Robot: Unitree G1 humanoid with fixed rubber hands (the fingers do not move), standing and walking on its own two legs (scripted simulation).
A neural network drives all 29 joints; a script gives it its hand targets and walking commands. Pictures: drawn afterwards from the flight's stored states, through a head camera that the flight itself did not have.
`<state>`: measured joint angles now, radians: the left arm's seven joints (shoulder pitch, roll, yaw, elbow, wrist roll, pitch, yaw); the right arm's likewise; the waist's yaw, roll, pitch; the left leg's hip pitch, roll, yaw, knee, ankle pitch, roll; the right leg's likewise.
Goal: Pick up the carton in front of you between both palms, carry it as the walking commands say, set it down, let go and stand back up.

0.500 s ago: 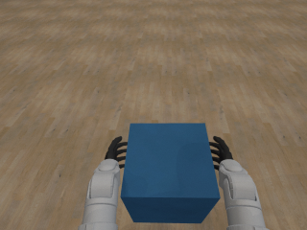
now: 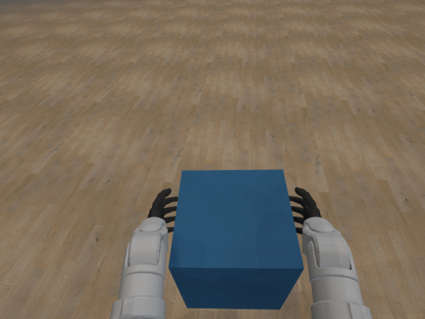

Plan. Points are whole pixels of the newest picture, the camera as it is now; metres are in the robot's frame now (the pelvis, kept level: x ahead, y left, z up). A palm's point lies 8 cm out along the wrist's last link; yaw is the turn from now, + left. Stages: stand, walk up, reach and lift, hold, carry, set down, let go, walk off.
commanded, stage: set down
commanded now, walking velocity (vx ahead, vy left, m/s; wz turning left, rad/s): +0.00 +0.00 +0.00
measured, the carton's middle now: (232, 242) +0.29 +0.00 -0.03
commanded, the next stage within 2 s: none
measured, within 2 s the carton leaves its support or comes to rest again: neither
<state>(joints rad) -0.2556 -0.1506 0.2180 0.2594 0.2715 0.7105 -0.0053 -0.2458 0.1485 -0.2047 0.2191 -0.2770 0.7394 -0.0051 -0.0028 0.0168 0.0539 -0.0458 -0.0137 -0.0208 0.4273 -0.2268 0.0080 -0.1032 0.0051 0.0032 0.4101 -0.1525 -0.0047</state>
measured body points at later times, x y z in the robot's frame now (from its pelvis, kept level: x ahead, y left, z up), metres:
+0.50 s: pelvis -0.02 +0.00 -0.04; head +0.12 -0.01 +0.39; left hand +0.35 +0.15 -0.09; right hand +0.35 -0.15 -0.09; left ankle +0.02 +0.12 -0.74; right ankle +0.06 -0.11 -0.74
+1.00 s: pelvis -0.03 +0.00 -0.16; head +0.19 +0.00 +0.23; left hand +0.41 +0.13 -0.25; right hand +0.39 -0.18 -0.25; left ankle +0.02 +0.12 -0.74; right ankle +0.06 -0.11 -0.74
